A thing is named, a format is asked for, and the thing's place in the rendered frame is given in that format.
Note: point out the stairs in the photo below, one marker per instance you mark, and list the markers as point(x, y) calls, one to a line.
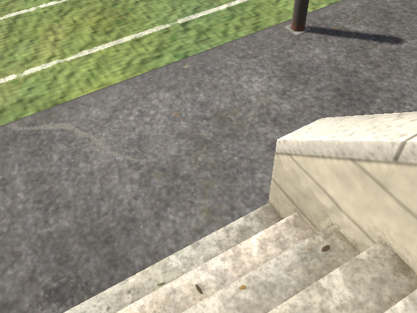
point(263, 264)

